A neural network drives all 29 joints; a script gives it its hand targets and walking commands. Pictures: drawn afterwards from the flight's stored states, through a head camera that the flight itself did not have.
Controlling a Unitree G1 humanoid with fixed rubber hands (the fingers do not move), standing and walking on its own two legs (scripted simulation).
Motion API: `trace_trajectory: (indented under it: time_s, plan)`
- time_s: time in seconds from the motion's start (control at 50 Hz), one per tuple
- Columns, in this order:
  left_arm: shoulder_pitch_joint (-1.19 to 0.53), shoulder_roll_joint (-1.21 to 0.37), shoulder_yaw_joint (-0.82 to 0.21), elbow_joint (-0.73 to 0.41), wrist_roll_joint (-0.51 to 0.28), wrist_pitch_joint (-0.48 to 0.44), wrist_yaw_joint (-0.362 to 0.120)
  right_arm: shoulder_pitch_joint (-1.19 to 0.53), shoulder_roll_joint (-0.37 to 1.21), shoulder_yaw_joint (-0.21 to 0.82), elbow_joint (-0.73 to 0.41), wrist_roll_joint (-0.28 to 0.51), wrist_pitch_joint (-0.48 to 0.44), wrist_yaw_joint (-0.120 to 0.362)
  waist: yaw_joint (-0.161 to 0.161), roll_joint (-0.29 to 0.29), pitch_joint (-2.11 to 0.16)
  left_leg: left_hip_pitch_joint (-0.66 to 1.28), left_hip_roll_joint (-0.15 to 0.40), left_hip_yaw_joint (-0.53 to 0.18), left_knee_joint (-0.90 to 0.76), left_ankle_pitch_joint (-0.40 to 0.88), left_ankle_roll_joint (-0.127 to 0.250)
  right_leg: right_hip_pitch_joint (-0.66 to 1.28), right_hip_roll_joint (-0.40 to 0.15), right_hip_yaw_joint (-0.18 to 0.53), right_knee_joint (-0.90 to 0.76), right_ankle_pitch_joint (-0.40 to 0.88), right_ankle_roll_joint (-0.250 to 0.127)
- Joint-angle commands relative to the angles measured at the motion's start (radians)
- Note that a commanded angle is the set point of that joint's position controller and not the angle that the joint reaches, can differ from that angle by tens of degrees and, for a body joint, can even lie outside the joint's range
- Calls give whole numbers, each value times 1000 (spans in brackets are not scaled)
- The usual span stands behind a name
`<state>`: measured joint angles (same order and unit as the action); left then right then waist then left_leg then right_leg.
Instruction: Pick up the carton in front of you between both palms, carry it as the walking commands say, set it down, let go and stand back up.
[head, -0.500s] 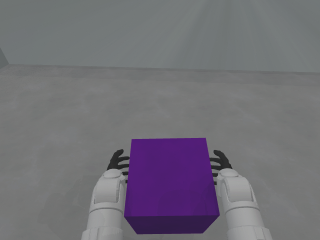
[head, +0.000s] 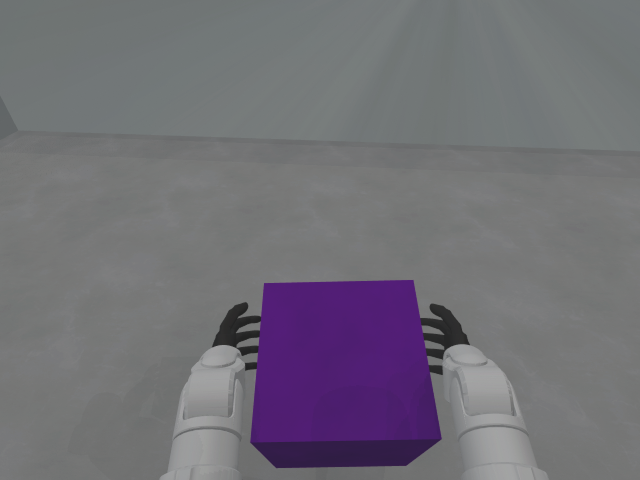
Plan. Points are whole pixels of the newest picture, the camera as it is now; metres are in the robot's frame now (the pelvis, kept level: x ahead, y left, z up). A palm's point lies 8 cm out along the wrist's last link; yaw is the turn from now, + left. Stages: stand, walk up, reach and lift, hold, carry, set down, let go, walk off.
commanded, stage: carry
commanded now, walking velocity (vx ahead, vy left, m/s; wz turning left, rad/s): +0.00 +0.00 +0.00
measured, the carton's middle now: (339, 380) +0.32 +0.00 -0.05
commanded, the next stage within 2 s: hold in 0.38 s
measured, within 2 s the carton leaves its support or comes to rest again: neither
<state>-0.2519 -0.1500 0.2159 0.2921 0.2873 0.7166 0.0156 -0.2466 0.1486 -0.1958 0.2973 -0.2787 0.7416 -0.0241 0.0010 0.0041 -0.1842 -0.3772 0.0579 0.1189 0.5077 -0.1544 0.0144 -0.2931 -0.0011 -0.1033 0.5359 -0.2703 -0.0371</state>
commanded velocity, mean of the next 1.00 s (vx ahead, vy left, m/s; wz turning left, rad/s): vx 0.00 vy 0.00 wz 0.00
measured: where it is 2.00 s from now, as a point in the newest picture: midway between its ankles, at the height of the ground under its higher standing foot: outside the picture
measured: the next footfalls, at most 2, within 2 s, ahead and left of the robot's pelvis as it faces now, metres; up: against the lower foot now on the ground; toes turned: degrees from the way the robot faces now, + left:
none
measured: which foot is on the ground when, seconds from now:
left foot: down 0.00-1.00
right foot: down 0.00-1.00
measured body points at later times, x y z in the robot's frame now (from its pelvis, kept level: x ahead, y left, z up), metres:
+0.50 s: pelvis -0.01 +0.01 +0.00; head -0.04 +0.02 +0.45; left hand +0.30 +0.15 +0.04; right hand +0.29 -0.15 +0.04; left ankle +0.07 +0.11 -0.73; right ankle +0.01 -0.09 -0.73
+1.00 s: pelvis +0.03 +0.02 +0.01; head -0.02 +0.04 +0.46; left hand +0.34 +0.14 +0.04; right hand +0.31 -0.16 +0.04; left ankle +0.07 +0.11 -0.73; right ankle +0.01 -0.09 -0.73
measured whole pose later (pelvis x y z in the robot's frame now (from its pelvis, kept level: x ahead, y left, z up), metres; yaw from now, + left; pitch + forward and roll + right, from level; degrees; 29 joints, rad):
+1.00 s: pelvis +0.03 +0.02 +0.01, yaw -6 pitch -7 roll +0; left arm -0.26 -0.15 0.22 0.27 0.29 0.71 0.02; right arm -0.26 0.15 -0.22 0.31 -0.27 0.71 -0.02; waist 0.00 -0.02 0.01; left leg -0.09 -0.04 0.00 0.40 -0.19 0.04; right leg -0.03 0.02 0.05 0.40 -0.25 -0.01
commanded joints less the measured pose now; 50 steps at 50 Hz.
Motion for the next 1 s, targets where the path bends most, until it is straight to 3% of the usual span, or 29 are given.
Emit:
trace_trajectory:
  time_s: [0.0,0.36,0.38,0.42,0.46,0.56,0.62,0.82,0.98]
  plan:
    - [-441,-953,-509,-30,-259,-29,-250,-509,939,502,-86,270,-61,250,0,4,-146,123,95,-125,-79,-38,9,-39,-130,136,-137,-18,-12]
    - [-412,-947,-548,-80,-277,-25,-245,-478,935,539,-134,287,-57,245,-1,6,-166,121,96,-127,-80,-20,14,-24,-127,128,-112,11,-11]
    - [-418,-984,-541,-109,-294,-19,-264,-481,996,527,-109,295,-61,266,2,-114,-44,408,-148,-192,-60,14,21,-27,25,227,-203,8,-26]
    - [-467,-981,-560,-115,-287,-30,-285,-478,998,514,-92,269,-92,272,-16,-105,-58,425,-136,-197,-52,13,9,-35,2,243,-234,-44,-35]
    - [-473,-991,-574,-104,-283,-31,-293,-496,991,500,-89,271,-103,270,-20,-51,-50,400,-129,-212,-77,-23,0,32,18,233,-219,-38,-35]
    - [-457,-992,-545,-52,-254,-26,-276,-556,979,491,-48,288,-108,284,12,15,13,426,-123,-223,-103,-73,-4,13,22,229,-219,-67,-33]
    - [-442,-995,-516,-13,-241,-22,-266,-572,970,484,-28,288,-98,291,24,41,24,426,-109,-232,-125,-46,-4,50,39,220,-205,-15,-22]
    - [-429,-979,-494,-2,-249,-27,-256,-527,949,467,-56,268,-79,261,-1,-4,-26,501,-94,-245,-120,207,-2,115,58,216,-197,167,-5]
    - [-425,-965,-510,-37,-259,-29,-247,-490,940,463,-66,267,-78,249,-8,7,-49,517,-92,-253,-118,290,-10,133,63,221,-199,208,-2]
